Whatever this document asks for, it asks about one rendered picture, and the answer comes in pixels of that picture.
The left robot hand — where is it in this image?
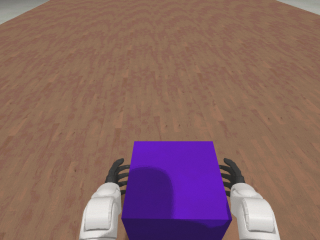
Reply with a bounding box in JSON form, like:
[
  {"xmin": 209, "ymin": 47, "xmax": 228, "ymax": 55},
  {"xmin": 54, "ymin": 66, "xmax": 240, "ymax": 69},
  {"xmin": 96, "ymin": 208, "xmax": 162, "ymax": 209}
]
[{"xmin": 105, "ymin": 158, "xmax": 130, "ymax": 195}]

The robot left forearm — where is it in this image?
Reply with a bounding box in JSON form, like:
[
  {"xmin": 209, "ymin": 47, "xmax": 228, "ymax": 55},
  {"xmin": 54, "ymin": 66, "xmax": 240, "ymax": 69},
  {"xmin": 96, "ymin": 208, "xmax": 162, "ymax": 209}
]
[{"xmin": 79, "ymin": 182, "xmax": 122, "ymax": 240}]

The right robot hand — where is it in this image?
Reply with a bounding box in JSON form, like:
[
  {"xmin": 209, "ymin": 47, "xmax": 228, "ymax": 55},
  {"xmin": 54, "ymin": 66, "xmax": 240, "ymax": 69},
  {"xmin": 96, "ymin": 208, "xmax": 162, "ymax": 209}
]
[{"xmin": 219, "ymin": 158, "xmax": 245, "ymax": 197}]

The robot right forearm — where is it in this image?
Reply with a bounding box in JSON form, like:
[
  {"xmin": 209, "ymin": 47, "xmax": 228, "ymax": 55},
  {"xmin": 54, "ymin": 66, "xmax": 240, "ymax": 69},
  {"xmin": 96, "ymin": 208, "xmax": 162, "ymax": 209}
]
[{"xmin": 230, "ymin": 183, "xmax": 281, "ymax": 240}]

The carton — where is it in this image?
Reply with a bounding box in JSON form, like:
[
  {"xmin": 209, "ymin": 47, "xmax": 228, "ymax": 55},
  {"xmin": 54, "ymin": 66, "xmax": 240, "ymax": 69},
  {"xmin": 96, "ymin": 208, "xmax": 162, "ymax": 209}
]
[{"xmin": 121, "ymin": 141, "xmax": 232, "ymax": 240}]

